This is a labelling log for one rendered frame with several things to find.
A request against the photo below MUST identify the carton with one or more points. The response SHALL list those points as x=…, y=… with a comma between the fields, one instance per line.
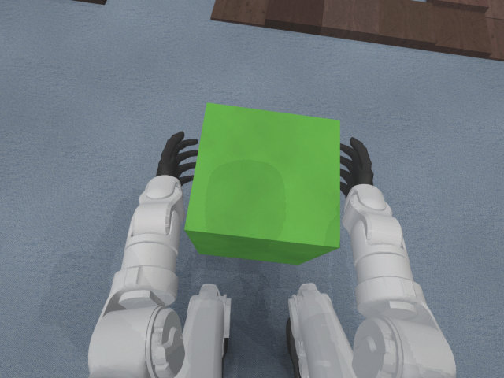
x=266, y=186

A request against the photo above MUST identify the robot left forearm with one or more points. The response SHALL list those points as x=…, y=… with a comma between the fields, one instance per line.
x=147, y=276

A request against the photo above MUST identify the robot right shin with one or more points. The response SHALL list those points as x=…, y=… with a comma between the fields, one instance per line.
x=303, y=367

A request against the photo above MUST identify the robot right upper arm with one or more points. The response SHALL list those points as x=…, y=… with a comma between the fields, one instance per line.
x=388, y=347

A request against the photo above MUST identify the robot right foot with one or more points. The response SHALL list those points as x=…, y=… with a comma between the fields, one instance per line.
x=292, y=349

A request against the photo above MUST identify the robot left hand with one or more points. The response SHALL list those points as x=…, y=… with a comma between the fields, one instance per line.
x=170, y=159

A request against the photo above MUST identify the robot right forearm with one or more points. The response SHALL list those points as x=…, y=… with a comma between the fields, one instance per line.
x=385, y=281

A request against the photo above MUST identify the robot left upper arm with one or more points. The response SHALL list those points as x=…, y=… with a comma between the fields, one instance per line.
x=137, y=343

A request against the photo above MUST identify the robot right hand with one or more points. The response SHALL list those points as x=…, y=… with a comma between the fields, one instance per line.
x=359, y=167

